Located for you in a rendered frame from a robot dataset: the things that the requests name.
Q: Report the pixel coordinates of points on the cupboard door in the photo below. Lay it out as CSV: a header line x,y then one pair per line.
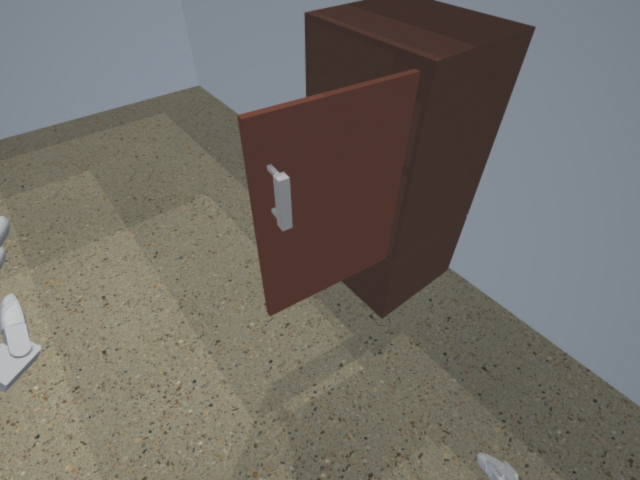
x,y
344,152

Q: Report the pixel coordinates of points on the robot right hand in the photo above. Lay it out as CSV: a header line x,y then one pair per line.
x,y
495,469

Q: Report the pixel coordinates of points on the handle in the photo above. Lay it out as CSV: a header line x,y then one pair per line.
x,y
282,192

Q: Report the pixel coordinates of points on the robot left hand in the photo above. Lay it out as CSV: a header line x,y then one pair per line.
x,y
18,353

